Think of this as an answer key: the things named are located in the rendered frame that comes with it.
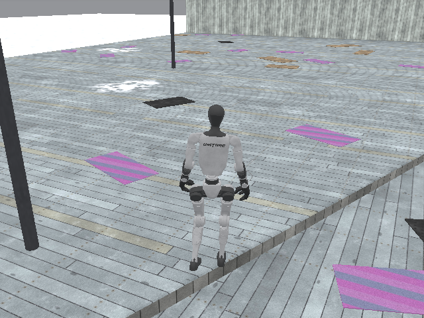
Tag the left robot forearm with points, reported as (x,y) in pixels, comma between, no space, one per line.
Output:
(185,173)

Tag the robot right shin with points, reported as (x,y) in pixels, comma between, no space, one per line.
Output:
(223,236)

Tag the right robot hand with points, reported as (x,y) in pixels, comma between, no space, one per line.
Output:
(244,191)

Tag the right robot upper arm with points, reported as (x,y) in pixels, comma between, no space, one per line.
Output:
(237,152)

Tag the left robot hand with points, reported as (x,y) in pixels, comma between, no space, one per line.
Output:
(182,185)

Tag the right robot forearm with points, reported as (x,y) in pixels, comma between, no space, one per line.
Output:
(243,177)

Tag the right robot thigh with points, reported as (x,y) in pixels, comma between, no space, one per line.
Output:
(227,196)

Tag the left robot upper arm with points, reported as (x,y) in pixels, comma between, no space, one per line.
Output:
(190,150)

